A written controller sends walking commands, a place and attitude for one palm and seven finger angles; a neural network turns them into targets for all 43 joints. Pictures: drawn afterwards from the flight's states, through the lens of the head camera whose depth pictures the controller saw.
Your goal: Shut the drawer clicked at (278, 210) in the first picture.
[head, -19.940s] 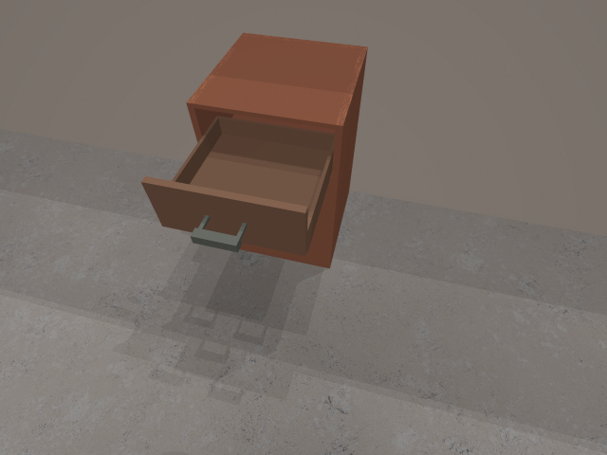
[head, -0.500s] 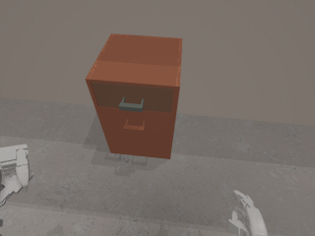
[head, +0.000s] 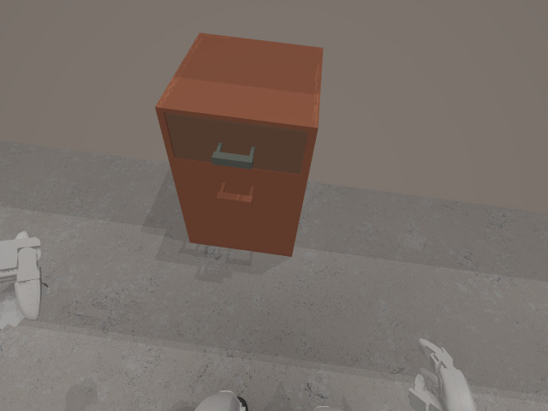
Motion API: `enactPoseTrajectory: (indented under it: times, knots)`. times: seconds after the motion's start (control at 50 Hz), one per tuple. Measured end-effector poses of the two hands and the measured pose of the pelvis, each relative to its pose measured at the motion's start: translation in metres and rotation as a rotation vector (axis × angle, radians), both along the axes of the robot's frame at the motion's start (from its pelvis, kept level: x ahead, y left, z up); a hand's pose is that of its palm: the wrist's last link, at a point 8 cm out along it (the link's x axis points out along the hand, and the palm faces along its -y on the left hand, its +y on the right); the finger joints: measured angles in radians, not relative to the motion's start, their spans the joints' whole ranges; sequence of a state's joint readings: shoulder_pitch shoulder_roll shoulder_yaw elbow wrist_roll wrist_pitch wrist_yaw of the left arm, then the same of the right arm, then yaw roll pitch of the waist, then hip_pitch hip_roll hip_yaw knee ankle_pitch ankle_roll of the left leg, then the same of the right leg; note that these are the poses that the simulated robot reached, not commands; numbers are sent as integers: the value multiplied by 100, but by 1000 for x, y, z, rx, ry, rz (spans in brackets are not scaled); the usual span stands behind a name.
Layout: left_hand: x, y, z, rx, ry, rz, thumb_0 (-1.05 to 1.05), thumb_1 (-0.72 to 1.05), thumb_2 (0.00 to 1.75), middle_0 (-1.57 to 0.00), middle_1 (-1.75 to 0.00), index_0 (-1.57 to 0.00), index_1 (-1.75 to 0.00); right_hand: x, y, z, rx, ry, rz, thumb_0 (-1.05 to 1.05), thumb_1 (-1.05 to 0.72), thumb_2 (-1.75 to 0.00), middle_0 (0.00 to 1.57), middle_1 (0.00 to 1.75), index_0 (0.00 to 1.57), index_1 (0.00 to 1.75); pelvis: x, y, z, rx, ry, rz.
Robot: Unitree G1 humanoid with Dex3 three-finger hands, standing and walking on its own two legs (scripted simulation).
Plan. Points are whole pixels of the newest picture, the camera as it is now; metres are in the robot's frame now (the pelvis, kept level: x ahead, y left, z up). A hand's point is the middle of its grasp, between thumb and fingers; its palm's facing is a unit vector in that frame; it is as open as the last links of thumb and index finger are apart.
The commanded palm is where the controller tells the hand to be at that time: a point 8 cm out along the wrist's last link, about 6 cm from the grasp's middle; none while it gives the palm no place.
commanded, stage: step back with the hand held close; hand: left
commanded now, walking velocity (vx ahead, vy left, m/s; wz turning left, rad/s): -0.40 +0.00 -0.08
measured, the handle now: (234, 154) +0.77 +0.13 -0.17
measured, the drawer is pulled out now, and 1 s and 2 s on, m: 0.00 0.00 0.00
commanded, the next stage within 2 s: stop stepping back and stand still in 0.22 s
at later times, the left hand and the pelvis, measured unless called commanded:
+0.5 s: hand (37, 365) +0.14 +0.20 +0.19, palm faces +0.23 -0.85 -0.47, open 3.2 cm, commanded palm +0.06 +0.25 +0.19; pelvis -0.10 -0.01 +0.00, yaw -7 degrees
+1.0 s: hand out of the picture +0.10 +0.22 +0.19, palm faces +0.26 -0.85 -0.45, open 3.3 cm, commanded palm +0.04 +0.27 +0.19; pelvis -0.12 +0.01 +0.02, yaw -5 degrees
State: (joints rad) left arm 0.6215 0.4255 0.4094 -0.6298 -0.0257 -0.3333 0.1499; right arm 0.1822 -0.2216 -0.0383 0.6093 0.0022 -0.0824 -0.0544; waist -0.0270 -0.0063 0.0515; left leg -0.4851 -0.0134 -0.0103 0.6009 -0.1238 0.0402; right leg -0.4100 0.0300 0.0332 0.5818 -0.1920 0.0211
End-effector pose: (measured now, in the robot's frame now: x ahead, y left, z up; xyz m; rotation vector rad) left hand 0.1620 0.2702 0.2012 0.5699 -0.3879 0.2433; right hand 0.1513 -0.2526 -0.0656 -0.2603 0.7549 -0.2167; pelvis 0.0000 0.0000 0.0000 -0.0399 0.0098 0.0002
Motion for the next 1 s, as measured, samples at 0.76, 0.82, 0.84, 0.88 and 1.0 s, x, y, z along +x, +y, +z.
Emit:
enactPoseTrajectory:
  times: [0.76,0.82,0.84,0.88,1.0]
  knots:
    - [-101,2,-7,-70,69,-1,2,88,90,-141,-159,-141,-160,-188,-18,0,-35,93,-155,1,-91,-90,20,30,20,30,-106,7,9,21,8,-79]
    - [-96,12,-13,-86,78,38,2,88,90,-141,-159,-141,-160,-176,-5,0,-15,66,-134,1,-91,-90,20,30,20,30,-110,10,10,39,-7,-89]
    - [-94,14,-13,-83,84,42,2,88,90,-141,-159,-141,-160,-171,0,1,-3,48,-122,1,-91,-90,20,30,20,30,-112,10,11,40,-9,-90]
    - [-92,12,-10,-75,88,35,2,89,90,-141,-159,-141,-160,-160,12,3,30,9,-92,1,-91,-90,20,30,20,30,-114,10,12,35,-13,-88]
    - [-101,-6,2,-60,84,-31,2,89,90,-141,-159,-141,-160,-131,39,9,116,-70,-14,1,-91,-90,20,30,20,30,-116,7,15,20,-10,-89]
